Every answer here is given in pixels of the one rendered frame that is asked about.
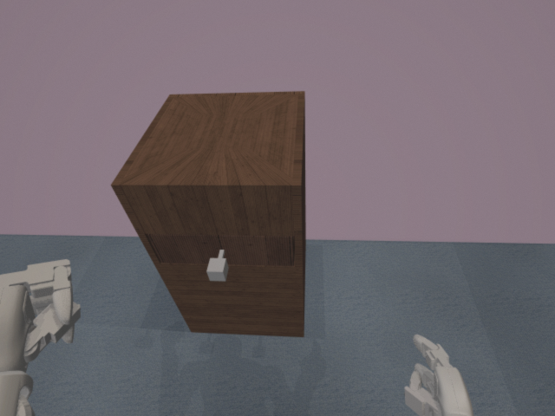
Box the drawer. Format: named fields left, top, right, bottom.
left=147, top=234, right=295, bottom=266

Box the right robot hand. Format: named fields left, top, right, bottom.
left=405, top=335, right=473, bottom=416

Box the cabinet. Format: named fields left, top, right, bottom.
left=111, top=91, right=306, bottom=337

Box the left robot forearm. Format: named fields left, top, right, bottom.
left=0, top=371, right=36, bottom=416

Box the handle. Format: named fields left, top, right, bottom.
left=206, top=250, right=229, bottom=282

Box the left robot hand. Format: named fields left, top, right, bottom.
left=0, top=259, right=81, bottom=373

